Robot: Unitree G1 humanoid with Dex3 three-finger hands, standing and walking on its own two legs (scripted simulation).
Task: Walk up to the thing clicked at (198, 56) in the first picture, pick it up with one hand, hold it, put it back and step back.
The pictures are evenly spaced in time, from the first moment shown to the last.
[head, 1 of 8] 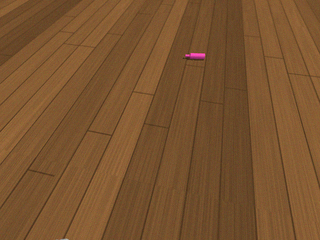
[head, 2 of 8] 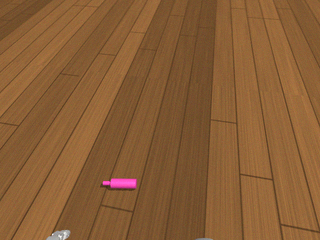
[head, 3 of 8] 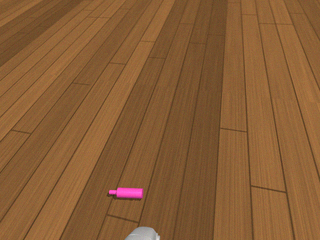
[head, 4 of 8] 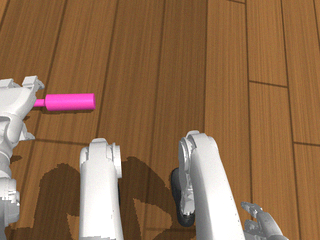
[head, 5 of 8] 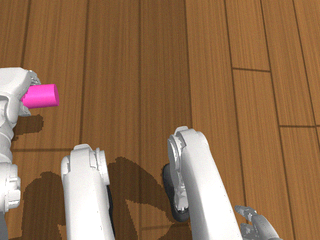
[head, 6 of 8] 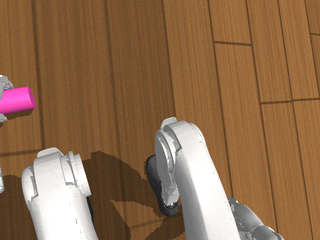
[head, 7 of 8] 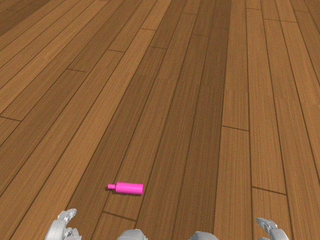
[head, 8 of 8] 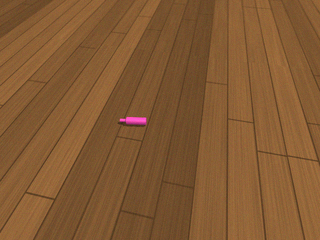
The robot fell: no
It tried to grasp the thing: yes
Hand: left
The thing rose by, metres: 0.67
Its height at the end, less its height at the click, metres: +0.00
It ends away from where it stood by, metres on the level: 0.01
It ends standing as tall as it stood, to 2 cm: yes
